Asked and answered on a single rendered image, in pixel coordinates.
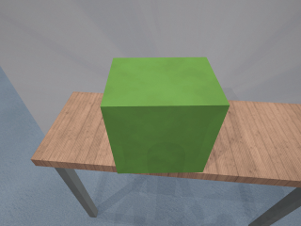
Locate carton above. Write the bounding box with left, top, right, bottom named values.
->
left=100, top=56, right=230, bottom=174

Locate table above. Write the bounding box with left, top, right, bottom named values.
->
left=30, top=91, right=301, bottom=226

